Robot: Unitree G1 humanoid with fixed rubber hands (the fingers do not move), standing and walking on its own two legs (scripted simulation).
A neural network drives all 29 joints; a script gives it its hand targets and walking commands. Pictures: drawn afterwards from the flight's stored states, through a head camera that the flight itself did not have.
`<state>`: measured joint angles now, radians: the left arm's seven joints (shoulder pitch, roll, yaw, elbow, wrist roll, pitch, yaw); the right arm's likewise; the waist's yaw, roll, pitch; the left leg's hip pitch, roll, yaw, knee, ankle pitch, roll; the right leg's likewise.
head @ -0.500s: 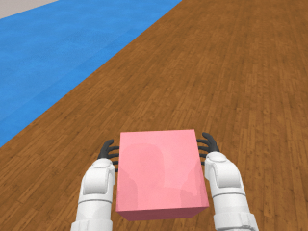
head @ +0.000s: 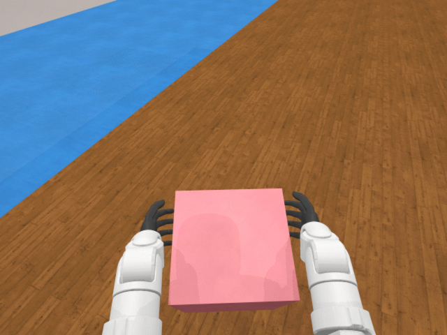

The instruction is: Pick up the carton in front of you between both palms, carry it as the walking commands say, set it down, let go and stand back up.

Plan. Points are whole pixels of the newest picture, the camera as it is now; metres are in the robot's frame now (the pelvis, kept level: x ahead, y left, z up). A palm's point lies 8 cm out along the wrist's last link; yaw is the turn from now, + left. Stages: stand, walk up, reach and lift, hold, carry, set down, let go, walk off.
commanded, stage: carry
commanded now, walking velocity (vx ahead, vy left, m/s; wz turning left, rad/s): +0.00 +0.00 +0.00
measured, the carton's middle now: (229, 256) +0.30 +0.00 -0.06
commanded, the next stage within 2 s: hold in 0.42 s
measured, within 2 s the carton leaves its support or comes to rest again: neither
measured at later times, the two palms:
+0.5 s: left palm (149, 247) +0.27 +0.15 +0.04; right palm (311, 238) +0.28 -0.15 +0.05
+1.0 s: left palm (153, 250) +0.26 +0.14 +0.05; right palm (326, 257) +0.23 -0.16 +0.06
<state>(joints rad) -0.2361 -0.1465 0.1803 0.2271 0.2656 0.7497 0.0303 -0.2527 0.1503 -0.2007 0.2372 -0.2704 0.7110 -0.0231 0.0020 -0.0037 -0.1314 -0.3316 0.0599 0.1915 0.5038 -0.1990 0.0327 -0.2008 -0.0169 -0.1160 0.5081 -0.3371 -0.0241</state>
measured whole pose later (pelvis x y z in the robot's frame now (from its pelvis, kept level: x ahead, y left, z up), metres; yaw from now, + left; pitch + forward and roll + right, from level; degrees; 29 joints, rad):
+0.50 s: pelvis -0.01 +0.00 +0.00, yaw +0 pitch -1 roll +0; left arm -0.22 -0.14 0.17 0.19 0.25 0.75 0.04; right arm -0.24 0.15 -0.19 0.22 -0.26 0.70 -0.02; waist 0.01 -0.02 -0.07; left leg -0.29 0.04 0.15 0.47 -0.17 0.04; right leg -0.18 -0.01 -0.07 0.49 -0.28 -0.03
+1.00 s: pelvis -0.04 +0.02 +0.00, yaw -6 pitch -9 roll +0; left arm -0.28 -0.16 0.22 0.27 0.30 0.73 0.02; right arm -0.31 0.17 -0.28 0.35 -0.29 0.65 0.00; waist 0.01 -0.04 0.03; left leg -0.14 -0.03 -0.01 0.42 -0.13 0.03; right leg -0.06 0.04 0.07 0.46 -0.25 -0.01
